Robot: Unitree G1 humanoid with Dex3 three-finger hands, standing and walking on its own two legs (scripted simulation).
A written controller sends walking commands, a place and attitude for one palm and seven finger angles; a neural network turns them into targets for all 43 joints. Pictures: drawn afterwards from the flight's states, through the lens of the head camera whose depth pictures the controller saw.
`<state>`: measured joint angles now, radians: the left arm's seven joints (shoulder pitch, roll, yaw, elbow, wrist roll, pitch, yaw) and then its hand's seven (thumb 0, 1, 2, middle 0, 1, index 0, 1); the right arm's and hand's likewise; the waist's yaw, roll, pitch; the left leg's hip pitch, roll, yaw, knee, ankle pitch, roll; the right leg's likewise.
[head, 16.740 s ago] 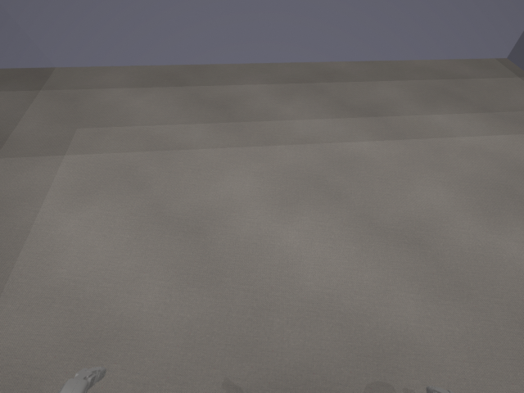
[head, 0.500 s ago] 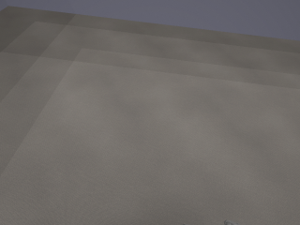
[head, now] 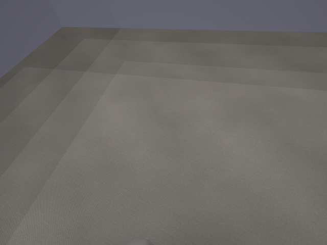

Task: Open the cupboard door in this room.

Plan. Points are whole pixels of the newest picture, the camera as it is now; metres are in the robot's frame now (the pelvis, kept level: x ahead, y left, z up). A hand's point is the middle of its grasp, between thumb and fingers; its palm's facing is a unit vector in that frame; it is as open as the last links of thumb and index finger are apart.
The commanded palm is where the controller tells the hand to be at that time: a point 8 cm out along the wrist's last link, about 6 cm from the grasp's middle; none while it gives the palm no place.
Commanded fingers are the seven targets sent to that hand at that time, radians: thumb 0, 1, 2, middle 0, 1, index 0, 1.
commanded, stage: turn or walk to find it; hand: left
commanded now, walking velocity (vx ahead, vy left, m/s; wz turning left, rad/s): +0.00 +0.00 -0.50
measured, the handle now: out of the picture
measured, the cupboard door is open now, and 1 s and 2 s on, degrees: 0 0 0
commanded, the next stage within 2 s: none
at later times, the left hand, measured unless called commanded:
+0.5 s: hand out of the picture +0.01 +0.22 -0.18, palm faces -0.10 -0.97 -0.22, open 7.3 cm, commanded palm none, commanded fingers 0.00 0.90 0.90 -0.20 -0.30 -0.20 -0.30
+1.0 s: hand out of the picture +0.08 +0.13 -0.17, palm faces -0.42 -0.88 -0.23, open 7.3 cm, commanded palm none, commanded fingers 0.00 0.90 0.90 -0.20 -0.30 -0.20 -0.30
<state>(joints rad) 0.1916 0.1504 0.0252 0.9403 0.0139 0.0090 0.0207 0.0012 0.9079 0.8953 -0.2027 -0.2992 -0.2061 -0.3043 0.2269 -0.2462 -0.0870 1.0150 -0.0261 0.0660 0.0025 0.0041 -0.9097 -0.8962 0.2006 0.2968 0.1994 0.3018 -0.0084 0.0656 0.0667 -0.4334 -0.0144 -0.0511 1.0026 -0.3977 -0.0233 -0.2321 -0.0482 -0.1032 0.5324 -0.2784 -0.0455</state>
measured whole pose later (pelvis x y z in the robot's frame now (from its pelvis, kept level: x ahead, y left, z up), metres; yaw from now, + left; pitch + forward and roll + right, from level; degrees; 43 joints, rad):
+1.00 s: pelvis -0.08 -0.01 +0.00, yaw -27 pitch -1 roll +0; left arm 0.17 0.20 0.05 0.93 0.02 0.04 -0.01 0.00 0.91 0.90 -0.20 -0.30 -0.21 -0.30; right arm 0.16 -0.26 -0.08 0.95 -0.02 0.06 -0.01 0.00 -0.91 -0.90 0.20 0.30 0.20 0.30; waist 0.01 0.00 0.10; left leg -0.44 0.07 0.02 0.96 -0.41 -0.07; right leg -0.30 0.03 0.02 0.52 -0.21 -0.03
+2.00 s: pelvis -0.13 +0.02 +0.00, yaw -56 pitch -1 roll +1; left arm 0.21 0.18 0.05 0.95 0.02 0.03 0.00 0.00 0.91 0.90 -0.21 -0.30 -0.21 -0.30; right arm 0.14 -0.24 -0.07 0.94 -0.02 0.05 -0.02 0.00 -0.91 -0.90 0.20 0.30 0.20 0.30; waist 0.02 0.01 0.08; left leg -0.43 0.07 -0.01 0.96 -0.40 -0.08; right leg -0.28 0.07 0.04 0.49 -0.20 -0.06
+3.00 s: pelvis -0.16 -0.05 +0.00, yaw -85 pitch -1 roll +0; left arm 0.39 0.14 0.03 1.07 0.01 -0.06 0.00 0.00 0.91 0.90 -0.20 -0.30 -0.21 -0.30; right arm 0.18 -0.24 -0.08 0.97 -0.03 0.01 0.03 0.00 -0.91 -0.90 0.20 0.30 0.20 0.30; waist 0.01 0.04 0.06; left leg -0.67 0.14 0.04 1.03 -0.14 -0.09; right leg 0.02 0.05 0.00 0.30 -0.30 -0.07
